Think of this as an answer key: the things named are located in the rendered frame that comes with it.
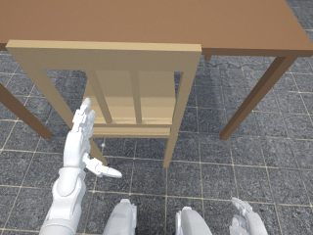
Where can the robot left forearm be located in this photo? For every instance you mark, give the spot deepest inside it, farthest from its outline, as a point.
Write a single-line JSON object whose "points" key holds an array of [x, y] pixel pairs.
{"points": [[65, 212]]}

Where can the robot left hand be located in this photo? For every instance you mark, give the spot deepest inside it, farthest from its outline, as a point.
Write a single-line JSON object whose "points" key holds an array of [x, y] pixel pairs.
{"points": [[77, 143]]}

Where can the robot right thigh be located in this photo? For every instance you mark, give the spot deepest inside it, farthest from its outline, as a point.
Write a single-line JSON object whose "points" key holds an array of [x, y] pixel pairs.
{"points": [[189, 222]]}

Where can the chair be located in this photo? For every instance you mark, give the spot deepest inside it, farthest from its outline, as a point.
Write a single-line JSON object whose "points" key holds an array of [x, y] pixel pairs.
{"points": [[130, 85]]}

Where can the robot left shin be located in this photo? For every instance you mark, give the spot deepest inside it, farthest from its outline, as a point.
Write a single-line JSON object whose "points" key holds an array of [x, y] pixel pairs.
{"points": [[127, 201]]}

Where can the robot right hand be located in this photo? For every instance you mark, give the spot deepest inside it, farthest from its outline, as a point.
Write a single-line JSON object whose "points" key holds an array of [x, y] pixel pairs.
{"points": [[250, 225]]}

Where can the table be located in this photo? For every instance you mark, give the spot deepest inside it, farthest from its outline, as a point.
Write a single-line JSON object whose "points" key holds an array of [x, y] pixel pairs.
{"points": [[253, 28]]}

